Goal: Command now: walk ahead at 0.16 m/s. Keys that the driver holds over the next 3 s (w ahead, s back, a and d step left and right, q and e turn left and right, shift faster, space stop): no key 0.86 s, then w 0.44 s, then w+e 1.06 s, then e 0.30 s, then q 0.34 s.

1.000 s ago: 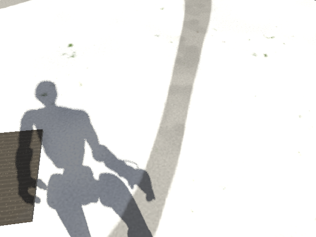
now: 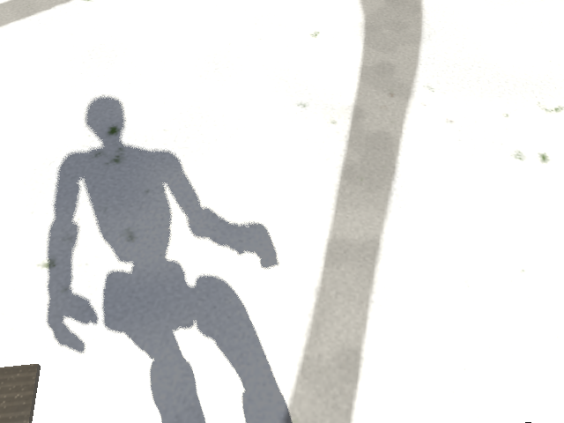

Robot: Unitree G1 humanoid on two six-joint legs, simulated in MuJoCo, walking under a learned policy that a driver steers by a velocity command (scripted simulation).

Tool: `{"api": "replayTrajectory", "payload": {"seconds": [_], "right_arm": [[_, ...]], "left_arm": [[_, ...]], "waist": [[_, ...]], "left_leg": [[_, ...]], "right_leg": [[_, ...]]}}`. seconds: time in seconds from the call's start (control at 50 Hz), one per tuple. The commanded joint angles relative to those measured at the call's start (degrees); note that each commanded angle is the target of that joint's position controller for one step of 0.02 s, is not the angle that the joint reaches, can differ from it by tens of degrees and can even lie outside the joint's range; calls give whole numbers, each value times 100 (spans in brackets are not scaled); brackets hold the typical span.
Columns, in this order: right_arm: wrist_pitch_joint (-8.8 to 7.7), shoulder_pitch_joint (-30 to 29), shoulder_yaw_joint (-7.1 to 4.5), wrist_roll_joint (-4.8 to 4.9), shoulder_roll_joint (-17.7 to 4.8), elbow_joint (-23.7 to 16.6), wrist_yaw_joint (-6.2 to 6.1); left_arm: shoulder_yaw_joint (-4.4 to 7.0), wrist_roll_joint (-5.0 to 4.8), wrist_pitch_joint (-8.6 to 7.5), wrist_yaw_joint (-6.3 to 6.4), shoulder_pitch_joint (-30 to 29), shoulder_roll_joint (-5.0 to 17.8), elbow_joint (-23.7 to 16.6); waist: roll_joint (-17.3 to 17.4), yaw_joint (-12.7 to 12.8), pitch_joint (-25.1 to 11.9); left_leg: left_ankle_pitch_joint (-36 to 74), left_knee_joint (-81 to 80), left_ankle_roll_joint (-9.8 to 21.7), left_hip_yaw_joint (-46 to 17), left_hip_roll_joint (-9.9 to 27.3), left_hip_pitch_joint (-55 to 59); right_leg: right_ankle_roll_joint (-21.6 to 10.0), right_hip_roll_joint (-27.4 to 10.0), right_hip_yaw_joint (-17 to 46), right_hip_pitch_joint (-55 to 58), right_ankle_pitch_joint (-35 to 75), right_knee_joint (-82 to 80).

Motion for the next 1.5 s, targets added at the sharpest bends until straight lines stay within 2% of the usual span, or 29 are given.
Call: {"api": "replayTrajectory", "payload": {"seconds": [0.02,0.08,0.14,0.18,0.22,0.24,0.26,0.3,0.36,0.44,0.68,0.86,0.88,0.92,0.96,1.02,1.04,1.08,1.1,1.12,1.14,1.16,1.18,1.2,1.24,1.26,1.38,1.46,1.5], "right_arm": [[37,231,-135,-32,-557,-79,-37],[50,-87,-171,-137,-642,35,-26],[115,-22,-196,-62,-758,211,-87],[189,-115,-166,-10,-726,289,-118],[227,96,-71,-11,-487,460,-130],[243,222,-55,-44,-457,524,-140],[276,509,-89,-26,-465,544,-166],[322,382,-115,-39,-566,617,-240],[351,521,-117,-32,-532,803,-283],[343,446,-127,22,-522,964,-264],[489,483,-164,64,-586,1430,-353],[521,471,-173,63,-569,1655,-391],[527,582,-160,63,-503,1738,-390],[537,599,-201,127,-562,1773,-394],[438,466,-204,135,-542,1680,-386],[147,296,-158,185,-234,1545,-265],[73,263,-154,206,-213,1506,-215],[-31,651,-160,256,-203,1603,-143],[-51,1152,-208,266,-272,1808,-142],[-48,1748,-293,229,-486,2033,-158],[-60,2537,-474,234,-1098,2239,-157],[-123,2944,-469,157,-1233,2265,-84],[-195,2528,-324,94,-810,2155,-85],[-237,2215,-258,100,-582,2006,-75],[-221,1914,-166,116,-427,1877,-41],[-167,1966,-113,92,-292,1875,-52],[-49,2157,-136,4,-661,1785,-280],[-77,2404,-195,91,-709,1871,-293],[-43,2285,-236,91,-780,1805,-296]], "left_arm": [[165,37,148,121,213,538,-291],[82,94,332,209,463,189,-174],[105,124,409,225,242,279,-173],[125,165,431,208,121,281,-156],[133,268,417,213,-87,338,-236],[148,263,388,237,-186,523,-324],[243,162,364,243,-373,878,-228],[132,194,232,196,-522,360,-173],[115,152,79,164,-537,321,-77],[112,109,69,175,-395,356,84],[84,96,153,177,-456,275,422],[68,105,182,195,-457,217,637],[60,101,191,199,-333,167,724],[118,35,216,219,-300,309,748],[154,0,154,233,-256,400,676],[278,-80,-42,185,264,706,804],[292,-79,-87,169,226,712,782],[267,-102,-145,123,-216,603,615],[254,-115,-138,98,-529,556,495],[221,-97,-159,79,-819,440,346],[132,-59,-235,75,-984,68,131],[147,-72,-336,101,-1066,119,-4],[194,-169,-393,62,-928,255,49],[179,-216,-424,2,-760,184,146],[248,-132,-447,-36,-897,250,151],[269,-96,-427,-69,-946,221,137],[78,-80,-276,-168,-2099,-279,-325],[57,-123,-228,-288,-2534,-129,-585],[105,-104,-249,-362,-2514,1,-673]], "waist": [[534,-51,-1036],[836,150,-980],[788,44,-1120],[731,95,-885],[575,71,-486],[306,-43,-261],[-518,-401,-97],[-576,-312,-60],[-395,-303,-266],[-124,-196,-490],[89,-205,-440],[55,-216,-300],[40,-213,-422],[-60,-204,-109],[-159,-135,417],[-900,-1,541],[-948,-36,614],[-818,-375,588],[-662,-639,473],[-230,-850,287],[1300,-1028,17],[1777,-1107,-172],[956,-777,23],[707,-599,81],[433,-447,211],[521,-430,170],[568,-598,437],[570,-578,584],[571,-404,412]], "left_leg": [[2485,-913,1147,-1497,1537,1604],[2098,-1219,1140,-944,1238,662],[546,-1360,1069,-947,1237,599],[-1259,-1439,832,-925,1073,236],[-2563,-1427,365,-905,793,-53],[-2635,-1151,128,-796,580,-39],[-2171,-1028,-52,-378,201,404],[-1354,-609,-119,-265,163,1205],[-662,-478,-19,-275,207,1336],[41,-375,-29,-262,232,1436],[509,-309,-90,-258,266,1694],[252,-390,-117,-252,268,1673],[-340,-394,-113,-168,195,1715],[-2330,-182,-16,-10,2,1303],[-3179,-16,95,-104,25,629],[-2160,1129,76,168,-58,-89],[-2009,1353,164,39,71,-98],[-2018,649,353,45,126,520],[-1733,-16,394,86,35,1456],[-1405,-361,426,-395,254,2379],[-1947,-1199,912,-2214,1231,3294],[-1686,-1779,1475,-4051,2185,3764],[-1398,-1635,1443,-3804,2270,3694],[-1117,-1596,1251,-3147,2035,3589],[-187,-1726,924,-2120,1706,3337],[266,-1789,808,-1685,1498,3165],[722,-2319,713,-397,1121,2208],[939,-2404,650,29,1406,2560],[2263,-1948,532,273,1516,3004]], "right_leg": [[170,-669,200,-910,373,-53],[278,-550,-101,134,672,-1270],[182,-535,-168,603,1603,-2139],[46,-452,-290,996,2172,-2779],[-148,-591,-115,1145,2368,-3426],[-299,-912,232,967,2346,-3817],[-452,-855,231,173,1267,-3866],[-301,-716,196,-443,709,-4193],[-140,-642,86,-47,1846,-3972],[-192,-584,-13,368,2739,-3724],[-230,-470,-148,559,3202,-3747],[-212,-409,-207,531,2860,-3877],[-229,-353,-263,584,2254,-3923],[-438,-311,-190,261,195,-3957],[-691,-587,268,-61,-1022,-4204],[-1299,-1641,1836,455,-1477,-4949],[-1449,-1901,2198,360,-1290,-5091],[-1295,-1770,1808,97,-562,-4832],[-1050,-1412,1261,-334,-89,-4507],[-775,-974,627,-879,801,-3682],[-304,-117,-535,-1837,1268,-1716],[-215,114,-302,-2717,135,-209],[-351,-242,140,-3155,227,651],[-489,-462,177,-3266,738,880],[-565,-813,10,-3277,1586,480],[-522,-872,-111,-3022,1805,233],[-225,-612,-644,-2179,3150,-1989],[-515,-498,-633,-1873,3428,-2696],[-744,-338,-724,-1637,3194,-2837]]}}
Next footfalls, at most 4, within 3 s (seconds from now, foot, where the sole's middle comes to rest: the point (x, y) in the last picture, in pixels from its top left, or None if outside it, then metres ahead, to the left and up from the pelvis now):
0.22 right None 0.12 -0.15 -0.77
1.58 right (352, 386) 0.53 -0.13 -0.77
2.08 left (298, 267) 0.85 0.00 -0.77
2.56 right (426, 243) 0.94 -0.36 -0.77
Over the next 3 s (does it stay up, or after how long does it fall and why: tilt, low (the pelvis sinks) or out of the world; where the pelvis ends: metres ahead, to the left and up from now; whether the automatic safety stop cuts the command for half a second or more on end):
stays up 0.94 -0.24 0.00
